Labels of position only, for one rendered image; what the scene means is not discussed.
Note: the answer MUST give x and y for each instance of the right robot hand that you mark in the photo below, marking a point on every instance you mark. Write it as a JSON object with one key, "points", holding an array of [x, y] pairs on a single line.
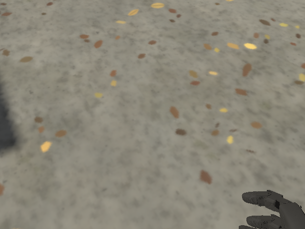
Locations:
{"points": [[291, 215]]}

